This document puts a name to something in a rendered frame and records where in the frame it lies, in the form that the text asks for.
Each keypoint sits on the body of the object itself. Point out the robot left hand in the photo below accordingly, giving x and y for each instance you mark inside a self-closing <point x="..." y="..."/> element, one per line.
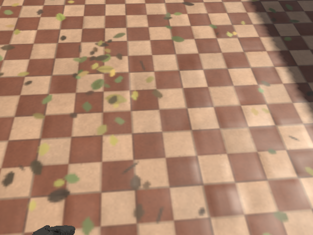
<point x="55" y="230"/>

